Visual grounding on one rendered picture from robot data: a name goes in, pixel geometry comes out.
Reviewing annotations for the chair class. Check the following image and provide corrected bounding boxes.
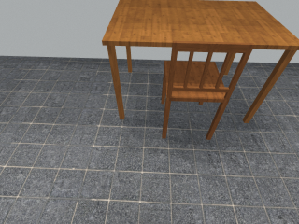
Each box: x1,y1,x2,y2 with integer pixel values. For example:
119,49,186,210
161,41,255,140

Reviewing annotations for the table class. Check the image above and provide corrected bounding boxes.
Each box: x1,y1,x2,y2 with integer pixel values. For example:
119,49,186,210
102,0,299,123

